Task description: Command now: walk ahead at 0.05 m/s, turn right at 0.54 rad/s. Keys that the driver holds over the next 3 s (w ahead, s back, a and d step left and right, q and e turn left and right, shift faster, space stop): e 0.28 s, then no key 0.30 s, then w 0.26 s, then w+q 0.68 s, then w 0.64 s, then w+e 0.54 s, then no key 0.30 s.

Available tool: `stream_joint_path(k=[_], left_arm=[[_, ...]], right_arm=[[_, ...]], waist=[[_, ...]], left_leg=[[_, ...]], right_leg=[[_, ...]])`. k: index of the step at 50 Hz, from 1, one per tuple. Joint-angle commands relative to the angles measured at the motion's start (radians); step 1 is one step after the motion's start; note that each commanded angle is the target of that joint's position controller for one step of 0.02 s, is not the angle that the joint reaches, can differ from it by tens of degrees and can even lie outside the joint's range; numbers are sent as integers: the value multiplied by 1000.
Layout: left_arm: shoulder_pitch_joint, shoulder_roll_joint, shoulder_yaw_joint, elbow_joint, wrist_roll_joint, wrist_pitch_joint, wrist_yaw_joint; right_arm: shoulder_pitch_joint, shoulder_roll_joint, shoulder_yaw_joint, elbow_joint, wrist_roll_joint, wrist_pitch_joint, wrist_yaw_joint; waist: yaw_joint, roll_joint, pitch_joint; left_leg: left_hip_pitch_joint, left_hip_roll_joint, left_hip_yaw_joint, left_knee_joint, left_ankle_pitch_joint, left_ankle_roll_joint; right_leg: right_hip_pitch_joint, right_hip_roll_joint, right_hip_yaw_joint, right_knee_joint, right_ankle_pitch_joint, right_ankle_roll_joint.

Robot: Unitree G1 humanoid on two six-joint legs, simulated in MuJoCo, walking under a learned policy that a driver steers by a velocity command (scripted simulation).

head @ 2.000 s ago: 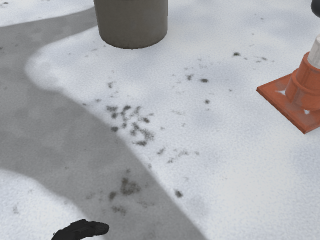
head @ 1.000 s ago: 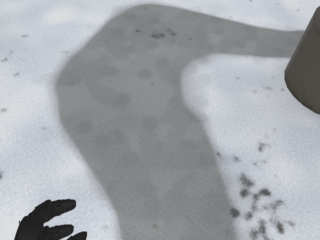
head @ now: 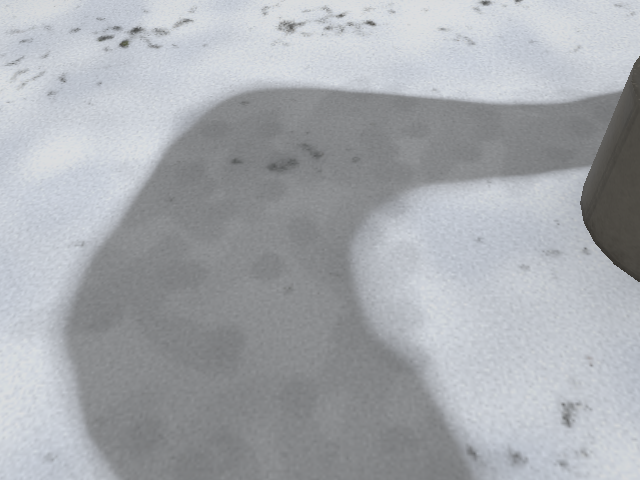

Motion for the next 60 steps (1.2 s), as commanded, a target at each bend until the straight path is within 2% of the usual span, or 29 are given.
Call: stream_joint_path(k=[1, 2, 3, 4, 5, 6, 10, 16, 21, 24, 25, 26, 27, 28, 29, 32, 34, 37, 39, 40, 41, 42, 43, 44, 46, 49, 53, 57, 60], left_arm=[[124, 203, 61, -42, 13, -17, 19], [103, 272, 67, -83, 29, -32, 19], [121, 228, 55, -82, 43, -56, 11], [84, 209, 46, -80, 36, -74, 12], [30, 184, 40, -86, 14, -77, 20], [-7, 154, 28, -94, -5, -73, 28], [10, 155, 27, -110, 3, -61, 46], [9, 161, 33, -134, 4, -41, 50], [9, 144, 20, -134, 10, -31, 34], [-7, 119, 5, -132, -3, -25, 34], [20, 97, -1, -130, 6, -29, 35], [75, 64, -10, -133, 21, -40, 30], [31, 88, -3, -152, 20, -49, 29], [7, 134, 10, -138, 20, -51, 30], [-17, 131, 15, -137, 15, -49, 30], [-26, 61, -6, -119, 11, -39, 16], [-45, 60, -6, -118, -7, -53, 6], [-10, 45, -7, -93, -13, -82, -1], [55, 52, -1, -63, -5, -95, -1], [130, 73, 5, -49, -7, -99, 4], [202, 150, 25, -31, 4, -102, 7], [245, 200, 40, -28, -2, -104, 1], [265, 170, 31, -22, 5, -116, 4], [267, 145, 22, -19, 9, -128, 9], [233, 126, 15, -18, 5, -141, 15], [191, 108, 9, -24, 13, -143, 19], [198, 132, 16, -3, 6, -150, 20], [231, 160, 26, 34, -12, -148, 19], [219, 194, 36, 40, -13, -133, 27]], right_arm=[[16, -53, -14, -35, -7, 9, -2], [-46, -72, -14, -95, -23, 11, -14], [-120, -117, -27, -103, -21, 12, -21], [-115, -124, -33, -98, -7, 16, -25], [-86, -117, -36, -69, -11, 18, -33], [-73, -126, -41, -58, -18, 21, -39], [-44, -95, -34, -57, -18, 6, -25], [-70, -77, -18, -63, -7, -1, -8], [-49, -87, -13, -67, -1, -13, 13], [17, -76, -7, -49, -10, -24, 31], [35, -117, -13, -53, -29, -26, 32], [18, -185, -24, -66, -43, -21, 26], [-11, -145, -12, -59, -52, -21, 26], [-56, -102, 0, -81, -46, -25, 26], [-58, -107, -1, -77, -37, -26, 21], [9, -145, -7, -50, -10, -21, 16], [52, -177, -17, -43, -3, -6, 17], [51, -168, -13, -44, 14, 0, 24], [52, -138, -3, -43, 15, -8, 30], [22, -92, 13, -54, 7, -20, 35], [-14, -22, 31, -87, -1, -39, 39], [-63, -66, 26, -120, 6, -58, 38], [-107, -122, 8, -135, 24, -68, 41], [-86, -130, 1, -124, 36, -72, 47], [-54, -106, 4, -103, 30, -76, 58], [-52, -68, 16, -93, 22, -72, 76], [-120, -36, 35, -128, 15, -63, 86], [-175, -54, 35, -170, 17, -59, 101], [-116, -102, 11, -182, 12, -55, 106]], waist=[[18, -203, -83], [36, -363, -75], [86, -236, -122], [52, -185, -112], [24, -124, -116], [11, -126, -117], [-4, -128, -171], [22, -150, -142], [36, -160, -140], [-11, -133, -132], [1, -67, -141], [63, 139, -143], [56, 263, -111], [36, 210, -95], [25, 194, -92], [-12, 161, -64], [-38, 182, 4], [-13, 169, 12], [20, 142, -33], [54, 98, -69], [64, -107, -83], [100, -237, -34], [119, -212, 47], [103, -167, 70], [76, -114, 74], [61, -89, 56], [80, -89, 66], [84, -87, 97], [24, -121, 22]], left_leg=[[-181, 43, 6, 281, -203, -4], [-400, -96, -77, 504, -464, -52], [-410, -86, -209, 617, -438, -35], [-418, -71, -244, 631, -342, -16], [-415, -57, -262, 614, -258, -12], [-405, -57, -268, 599, -205, -16], [-341, -97, -274, 560, -120, -34], [-238, -109, -280, 314, -117, -52], [-99, -108, -257, 174, -167, -29], [88, -102, -237, -120, 56, 17], [177, -9, -309, -142, 163, 53], [231, 146, -461, -144, 384, 140], [125, 236, -576, -187, 349, 266], [107, 218, -559, -199, 302, 276], [131, 185, -529, -187, 289, 252], [143, 129, -500, -247, -145, 212], [125, 118, -512, -289, -316, 220], [88, 91, -468, -269, -295, 216], [14, 63, -424, -205, -218, 183], [-67, 30, -378, -109, -187, 143], [-236, -100, -206, 116, -186, 71], [-360, -113, -168, 255, -281, 45], [-495, -69, -220, 415, -360, 49], [-570, -41, -250, 516, -327, 64], [-633, 0, -277, 550, -173, 84], [-537, -8, -254, 475, -10, 52], [-395, -29, -208, 259, 177, 19], [-331, -49, -174, 133, 186, 64], [-195, -126, -104, 105, 76, 128]], right_leg=[[291, -176, 312, -276, 370, -138], [299, -356, 563, -331, 472, -327], [278, -326, 550, -357, 388, -341], [270, -272, 471, -348, 338, -281], [268, -221, 413, -331, 286, -219], [258, -201, 383, -324, 302, -189], [272, -152, 352, -298, 378, -187], [230, -136, 415, -300, 196, -201], [209, -139, 470, -257, 282, -211], [160, -82, 446, -208, 265, -150], [96, -38, 404, -154, 153, -96], [0, 90, 270, -20, -104, -37], [-17, 111, 182, 2, -240, 8], [11, 79, 174, 75, -252, 35], [-8, 80, 158, 98, -231, 46], [-21, 58, 94, 99, -207, 63], [-43, 73, 42, 70, -231, 46], [102, 86, 1, -162, -121, 1], [295, 78, 11, -251, -20, -30], [414, 10, 92, -260, -29, -54], [506, -112, 302, -297, -169, -120], [482, -267, 548, -417, -272, -227], [484, -325, 623, -464, -303, -276], [510, -317, 594, -467, -303, -266], [539, -282, 463, -483, -167, -216], [454, -205, 234, -517, 106, -168], [352, -171, 53, -534, 208, -144], [385, -217, -9, -527, 263, -127], [466, -224, -76, -346, 758, -89]])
